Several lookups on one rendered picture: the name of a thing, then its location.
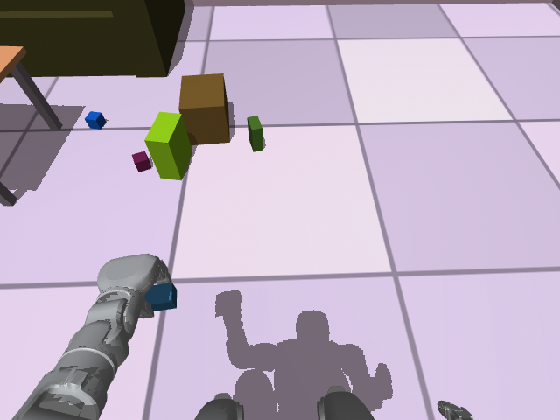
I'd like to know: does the left robot hand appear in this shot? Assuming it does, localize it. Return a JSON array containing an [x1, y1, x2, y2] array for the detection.
[[97, 254, 172, 319]]

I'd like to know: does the right robot hand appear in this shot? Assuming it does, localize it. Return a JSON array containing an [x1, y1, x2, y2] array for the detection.
[[437, 401, 473, 420]]

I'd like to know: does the sofa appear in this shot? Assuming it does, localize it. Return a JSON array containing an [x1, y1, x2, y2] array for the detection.
[[0, 0, 186, 78]]

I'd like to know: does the coffee table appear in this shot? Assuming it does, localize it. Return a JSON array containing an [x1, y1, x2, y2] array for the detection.
[[0, 46, 62, 207]]

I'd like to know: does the left robot arm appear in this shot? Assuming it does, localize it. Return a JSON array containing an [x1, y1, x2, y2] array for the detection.
[[11, 287, 143, 420]]

